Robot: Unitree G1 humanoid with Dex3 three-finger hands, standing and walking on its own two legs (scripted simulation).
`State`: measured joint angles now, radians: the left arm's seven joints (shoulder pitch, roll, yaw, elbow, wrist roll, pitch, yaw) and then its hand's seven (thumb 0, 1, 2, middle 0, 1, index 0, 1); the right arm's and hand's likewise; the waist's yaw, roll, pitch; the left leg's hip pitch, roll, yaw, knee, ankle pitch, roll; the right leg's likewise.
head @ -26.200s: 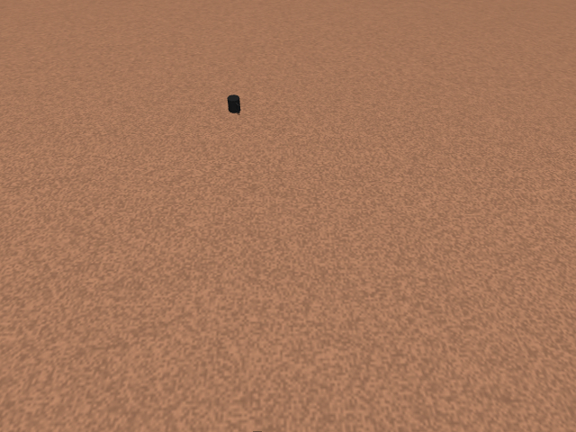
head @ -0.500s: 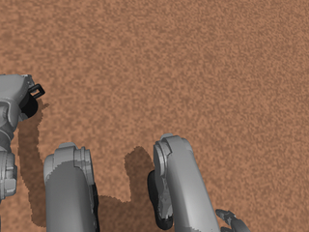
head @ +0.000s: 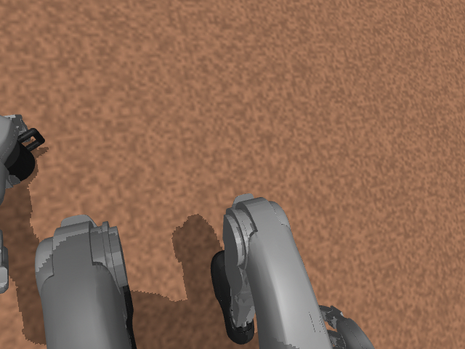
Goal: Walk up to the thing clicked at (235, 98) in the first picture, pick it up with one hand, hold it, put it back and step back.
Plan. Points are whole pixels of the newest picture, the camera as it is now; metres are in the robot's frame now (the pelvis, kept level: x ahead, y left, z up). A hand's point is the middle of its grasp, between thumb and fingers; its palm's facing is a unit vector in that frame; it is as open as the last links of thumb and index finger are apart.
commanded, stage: rest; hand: left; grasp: from above
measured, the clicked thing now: (12, 152) +0.44 +0.32 -0.24
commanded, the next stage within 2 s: open in 0.66 s
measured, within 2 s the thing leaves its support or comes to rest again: rests again in 0.28 s
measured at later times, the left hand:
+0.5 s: hand (12, 160) +0.43 +0.31 -0.24, palm faces -0.46 -0.14 -0.88, open 9.4 cm
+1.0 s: hand (12, 161) +0.43 +0.32 -0.24, palm faces -0.45 -0.14 -0.88, open 10.4 cm
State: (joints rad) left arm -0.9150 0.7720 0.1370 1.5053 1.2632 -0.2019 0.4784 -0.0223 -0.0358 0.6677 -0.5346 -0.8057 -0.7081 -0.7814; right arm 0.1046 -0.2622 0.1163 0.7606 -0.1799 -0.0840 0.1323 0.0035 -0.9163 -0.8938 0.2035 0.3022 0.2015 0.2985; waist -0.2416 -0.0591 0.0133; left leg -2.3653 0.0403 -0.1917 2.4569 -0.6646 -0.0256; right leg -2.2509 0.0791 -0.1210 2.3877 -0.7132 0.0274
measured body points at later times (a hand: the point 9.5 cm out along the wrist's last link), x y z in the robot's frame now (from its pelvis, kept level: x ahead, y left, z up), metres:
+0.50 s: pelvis +0.01 +0.00 -0.01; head +0.26 +0.10 +0.34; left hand +0.45 +0.32 -0.18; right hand +0.07 -0.26 -0.10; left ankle +0.08 +0.14 -0.28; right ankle +0.09 -0.11 -0.28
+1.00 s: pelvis +0.00 +0.01 -0.01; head +0.25 +0.11 +0.34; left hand +0.45 +0.32 -0.19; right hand +0.06 -0.25 -0.09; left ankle +0.08 +0.14 -0.28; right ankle +0.09 -0.11 -0.28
